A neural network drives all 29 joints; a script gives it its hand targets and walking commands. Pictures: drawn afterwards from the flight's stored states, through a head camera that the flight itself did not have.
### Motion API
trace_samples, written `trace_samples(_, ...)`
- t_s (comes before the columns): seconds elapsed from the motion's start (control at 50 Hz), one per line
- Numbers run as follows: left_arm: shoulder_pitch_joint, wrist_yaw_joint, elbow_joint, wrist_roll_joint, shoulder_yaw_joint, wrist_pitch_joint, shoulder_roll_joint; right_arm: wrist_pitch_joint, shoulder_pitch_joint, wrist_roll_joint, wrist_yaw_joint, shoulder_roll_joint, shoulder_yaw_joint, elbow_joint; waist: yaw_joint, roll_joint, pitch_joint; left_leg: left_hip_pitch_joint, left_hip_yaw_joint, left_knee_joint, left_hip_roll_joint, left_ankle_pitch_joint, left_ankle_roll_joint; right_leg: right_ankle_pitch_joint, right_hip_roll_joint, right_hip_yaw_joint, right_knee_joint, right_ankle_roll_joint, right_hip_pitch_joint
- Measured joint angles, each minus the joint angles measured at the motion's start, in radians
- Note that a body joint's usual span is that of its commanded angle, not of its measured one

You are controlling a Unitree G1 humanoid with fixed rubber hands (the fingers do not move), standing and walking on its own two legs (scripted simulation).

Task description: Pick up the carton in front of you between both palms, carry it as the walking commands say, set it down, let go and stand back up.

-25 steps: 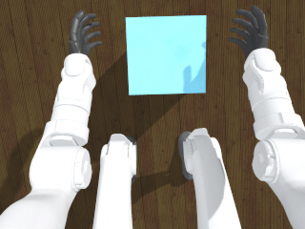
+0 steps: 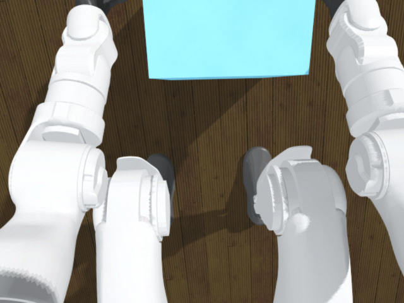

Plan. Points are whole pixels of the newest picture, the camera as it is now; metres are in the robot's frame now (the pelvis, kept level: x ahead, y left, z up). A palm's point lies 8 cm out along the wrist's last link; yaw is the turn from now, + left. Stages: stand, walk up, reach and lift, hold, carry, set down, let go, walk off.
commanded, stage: reach and lift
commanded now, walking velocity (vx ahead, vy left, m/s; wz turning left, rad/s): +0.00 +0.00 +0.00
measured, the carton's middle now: (221, 16) +0.53 -0.04 -0.25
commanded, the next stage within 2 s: none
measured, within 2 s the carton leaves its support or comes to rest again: leaves its support in 0.72 s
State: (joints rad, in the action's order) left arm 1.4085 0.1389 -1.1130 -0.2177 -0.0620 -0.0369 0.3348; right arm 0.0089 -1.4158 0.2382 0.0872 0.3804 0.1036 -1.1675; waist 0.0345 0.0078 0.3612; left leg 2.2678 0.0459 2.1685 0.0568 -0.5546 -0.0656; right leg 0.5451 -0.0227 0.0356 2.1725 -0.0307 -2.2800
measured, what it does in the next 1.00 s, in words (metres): stands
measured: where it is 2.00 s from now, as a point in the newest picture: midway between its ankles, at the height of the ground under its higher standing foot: (209, 201)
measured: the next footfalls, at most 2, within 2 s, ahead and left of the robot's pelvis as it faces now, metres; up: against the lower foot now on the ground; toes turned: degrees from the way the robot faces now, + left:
none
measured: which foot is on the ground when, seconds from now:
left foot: down 0.00-1.00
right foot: down 0.00-1.00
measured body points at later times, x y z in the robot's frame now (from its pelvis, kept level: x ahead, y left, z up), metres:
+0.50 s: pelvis +0.00 +0.00 +0.00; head +0.37 -0.01 +0.25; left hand +0.56 +0.12 -0.18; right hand +0.54 -0.19 -0.18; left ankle +0.12 +0.13 -0.34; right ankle +0.12 -0.12 -0.34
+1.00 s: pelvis +0.00 +0.00 +0.02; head +0.30 -0.01 +0.36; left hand +0.54 +0.11 -0.07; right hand +0.52 -0.19 -0.07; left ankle +0.12 +0.13 -0.34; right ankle +0.12 -0.13 -0.34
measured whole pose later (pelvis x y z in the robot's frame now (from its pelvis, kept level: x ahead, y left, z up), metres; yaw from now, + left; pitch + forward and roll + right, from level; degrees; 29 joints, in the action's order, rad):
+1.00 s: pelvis +0.00 +0.00 +0.02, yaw +0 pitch +40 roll +0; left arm 1.18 0.15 -0.84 0.01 -0.32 -0.25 0.10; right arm 0.27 -1.15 0.00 0.10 0.14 0.33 -0.80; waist 0.04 0.03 0.02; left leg 2.24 0.07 2.10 0.11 -0.56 -0.09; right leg 0.55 -0.08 0.07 2.10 -0.07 -2.25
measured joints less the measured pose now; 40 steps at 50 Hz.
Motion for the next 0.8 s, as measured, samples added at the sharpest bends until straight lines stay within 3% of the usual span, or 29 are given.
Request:
trace_samples(0.14,-0.008,-0.004,0.013,-0.021,0.036,0.015,0.001,-0.016,0.03,0.003,0.018,-0.021,-0.006,0.028,0.013,0.007,-0.026,0.011,0.004,0.028,-0.001,-0.027,0.001,0.027,0.003,-0.006,0.024,0.001,-0.008)
trace_samples(0.28,-0.032,0.002,-0.012,0.016,-0.003,0.022,-0.039,-0.013,0.072,0.0,0.013,-0.035,-0.014,0.039,0.01,0.015,-0.068,0.02,-0.001,0.016,-0.009,-0.025,0.011,0.019,-0.003,-0.002,0.007,-0.007,-0.018)
trace_samples(0.42,-0.004,0.004,-0.008,-0.008,0.035,0.025,-0.043,-0.012,0.028,0.01,0.011,-0.06,-0.043,0.039,0.009,0.003,-0.047,0.019,-0.006,0.0,-0.006,0.0,0.012,-0.004,-0.001,0.003,-0.008,-0.008,-0.016)
trace_samples(0.46,0.023,0.019,-0.017,-0.012,0.047,0.024,-0.062,-0.014,-0.002,0.008,0.033,-0.071,-0.036,0.016,0.009,0.003,-0.034,0.017,-0.005,-0.003,-0.002,0.008,0.012,-0.009,0.001,0.003,-0.01,-0.01,-0.012)
trace_samples(0.6,0.086,0.044,-0.086,0.069,-0.041,-0.013,-0.075,0.026,-0.062,-0.073,0.036,-0.086,0.035,-0.037,0.016,0.022,-0.009,0.006,-0.001,0.015,0.012,0.01,0.014,-0.006,0.001,0.005,0.004,-0.018,0.008)
trace_samples(0.74,0.009,0.034,0.013,0.104,-0.109,-0.089,-0.104,0.121,0.024,-0.129,0.015,-0.111,0.085,0.09,0.02,0.028,-0.054,0.016,-0.001,0.041,0.025,-0.014,0.01,0.02,-0.005,0.011,0.033,-0.021,-0.003)
trace_samples(0.8,-0.041,0.047,0.082,0.095,-0.106,-0.115,-0.122,0.16,0.089,-0.124,0.046,-0.131,0.091,0.185,0.017,0.024,-0.089,0.02,0.006,0.037,0.032,-0.018,0.001,0.02,-0.015,0.013,0.029,-0.025,-0.01)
